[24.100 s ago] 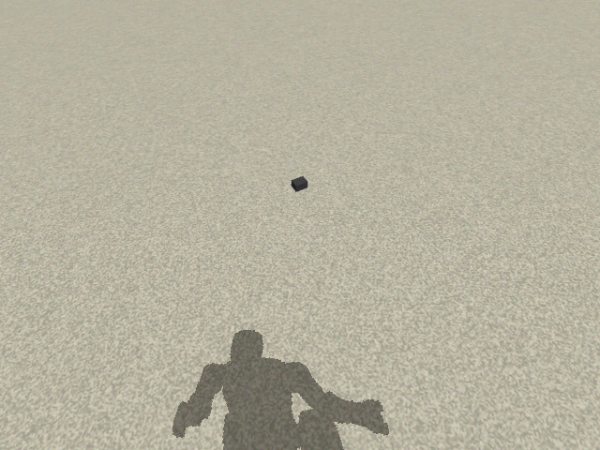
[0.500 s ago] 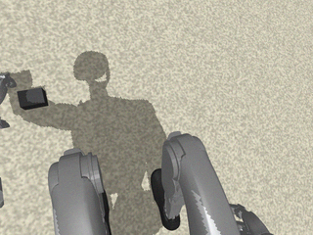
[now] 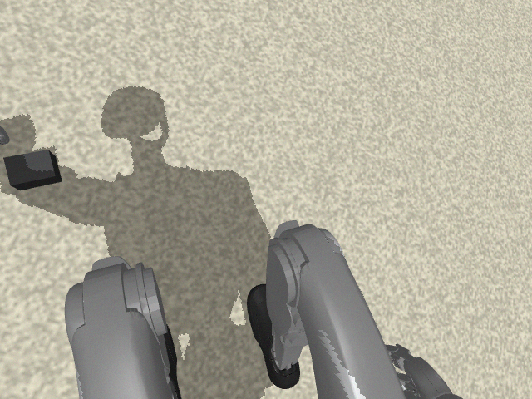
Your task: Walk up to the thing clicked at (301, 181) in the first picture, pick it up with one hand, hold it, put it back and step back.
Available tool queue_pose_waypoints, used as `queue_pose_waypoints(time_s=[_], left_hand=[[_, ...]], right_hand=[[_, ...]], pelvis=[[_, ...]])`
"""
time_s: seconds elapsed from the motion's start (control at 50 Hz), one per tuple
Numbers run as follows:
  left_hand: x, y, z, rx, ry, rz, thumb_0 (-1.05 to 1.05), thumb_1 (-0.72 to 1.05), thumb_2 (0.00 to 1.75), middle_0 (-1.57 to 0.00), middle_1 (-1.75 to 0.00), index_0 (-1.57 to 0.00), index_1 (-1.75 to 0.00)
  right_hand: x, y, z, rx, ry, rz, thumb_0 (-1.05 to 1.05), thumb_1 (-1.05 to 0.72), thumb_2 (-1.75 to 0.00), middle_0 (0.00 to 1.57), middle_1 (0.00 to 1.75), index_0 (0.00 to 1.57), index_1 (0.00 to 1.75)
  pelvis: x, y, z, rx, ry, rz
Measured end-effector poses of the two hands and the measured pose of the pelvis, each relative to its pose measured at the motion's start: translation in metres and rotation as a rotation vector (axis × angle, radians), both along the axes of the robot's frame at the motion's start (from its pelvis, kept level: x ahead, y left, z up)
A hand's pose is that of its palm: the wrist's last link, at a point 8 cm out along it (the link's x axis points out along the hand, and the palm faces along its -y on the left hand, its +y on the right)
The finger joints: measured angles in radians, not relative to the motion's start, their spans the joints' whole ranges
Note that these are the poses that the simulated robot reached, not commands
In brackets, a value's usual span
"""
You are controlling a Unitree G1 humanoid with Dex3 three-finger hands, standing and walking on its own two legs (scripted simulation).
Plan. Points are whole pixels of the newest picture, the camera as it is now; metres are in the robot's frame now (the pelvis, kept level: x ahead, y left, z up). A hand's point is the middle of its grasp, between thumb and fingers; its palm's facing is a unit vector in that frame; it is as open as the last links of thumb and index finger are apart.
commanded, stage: rise first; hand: left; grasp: from above
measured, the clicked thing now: (34, 170) +0.49 +0.32 -0.30
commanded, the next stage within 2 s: approach in 1.06 s
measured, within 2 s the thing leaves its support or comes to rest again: neither
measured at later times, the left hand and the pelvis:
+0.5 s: hand out of the picture +0.44 +0.36 -0.18, palm faces -0.45 -0.10 -0.89, open 10.3 cm; pelvis +0.00 +0.00 +0.00, yaw +0 degrees
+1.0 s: hand out of the picture +0.44 +0.35 -0.18, palm faces -0.46 -0.09 -0.88, open 9.9 cm; pelvis +0.00 +0.00 +0.00, yaw +0 degrees
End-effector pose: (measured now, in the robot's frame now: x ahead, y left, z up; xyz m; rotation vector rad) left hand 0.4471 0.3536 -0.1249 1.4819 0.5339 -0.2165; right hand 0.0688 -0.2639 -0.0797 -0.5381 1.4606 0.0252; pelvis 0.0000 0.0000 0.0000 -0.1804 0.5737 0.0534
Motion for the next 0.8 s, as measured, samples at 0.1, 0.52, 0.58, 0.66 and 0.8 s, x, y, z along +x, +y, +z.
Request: queue_pose_waypoints(time_s=[0.1, 0.52, 0.58, 0.66, 0.8], left_hand=[[0.002, 0.001, -0.002, -0.001, -0.001, 0.006, 0.0, -0.04, 0.57, -0.51, -0.63, -0.53, -0.62], [0.001, 0.003, -0.001, -0.006, -0.005, -0.011, 0.0, 0.05, 0.5, -0.59, -0.55, -0.61, -0.54], [0.001, 0.001, -0.001, -0.002, -0.003, -0.018, 0.0, 0.06, 0.49, -0.59, -0.54, -0.62, -0.53], [0.001, 0.0, 0.001, 0.005, -0.005, -0.016, 0.0, 0.07, 0.48, -0.61, -0.53, -0.63, -0.52], [-0.001, 0.001, 0.003, 0.012, 0.011, -0.003, 0.0, 0.09, 0.47, -0.63, -0.5, -0.64, -0.5]], right_hand=[[-0.008, 0.002, 0.002, -0.002, 0.012, -0.007, 0.0, -0.92, -0.9, 0.2, 0.3, 0.21, 0.3], [-0.006, 0.005, 0.003, 0.003, -0.004, 0.012, 0.0, -0.92, -0.9, 0.2, 0.3, 0.21, 0.3], [-0.006, 0.005, 0.004, 0.005, -0.007, 0.012, 0.0, -0.92, -0.9, 0.2, 0.3, 0.21, 0.3], [-0.006, 0.005, 0.005, 0.01, -0.007, 0.009, 0.0, -0.92, -0.9, 0.2, 0.3, 0.21, 0.3], [-0.006, 0.004, 0.004, 0.02, -0.001, 0.005, 0.0, -0.92, -0.9, 0.2, 0.3, 0.21, 0.3]], pelvis=[[-0.001, 0.001, -0.001, -0.004, -0.005, -0.001], [-0.002, 0.001, -0.001, -0.01, -0.012, -0.001], [-0.002, 0.001, -0.001, -0.009, -0.009, 0.0], [-0.002, 0.001, 0.001, -0.007, -0.004, 0.002], [-0.001, 0.0, 0.003, -0.001, 0.004, 0.002]])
